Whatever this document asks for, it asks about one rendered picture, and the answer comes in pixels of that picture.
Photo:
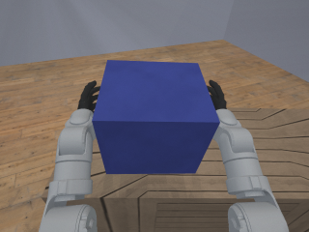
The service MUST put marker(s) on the left robot forearm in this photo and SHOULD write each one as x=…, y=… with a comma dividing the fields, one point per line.
x=73, y=161

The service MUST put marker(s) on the carton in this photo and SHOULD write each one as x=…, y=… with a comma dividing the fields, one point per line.
x=153, y=117

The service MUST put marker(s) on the right robot forearm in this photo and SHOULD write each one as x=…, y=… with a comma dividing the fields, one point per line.
x=245, y=178

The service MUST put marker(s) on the right robot upper arm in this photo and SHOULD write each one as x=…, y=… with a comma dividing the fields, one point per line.
x=257, y=216

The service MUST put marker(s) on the pedestal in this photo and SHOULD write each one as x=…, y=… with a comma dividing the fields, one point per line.
x=199, y=202

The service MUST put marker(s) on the left robot upper arm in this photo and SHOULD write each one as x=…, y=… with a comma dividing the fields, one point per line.
x=72, y=218

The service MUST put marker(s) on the robot left hand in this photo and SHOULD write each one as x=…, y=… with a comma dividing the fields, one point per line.
x=87, y=97

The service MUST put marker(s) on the robot right hand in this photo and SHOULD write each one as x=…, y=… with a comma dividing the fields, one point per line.
x=217, y=96

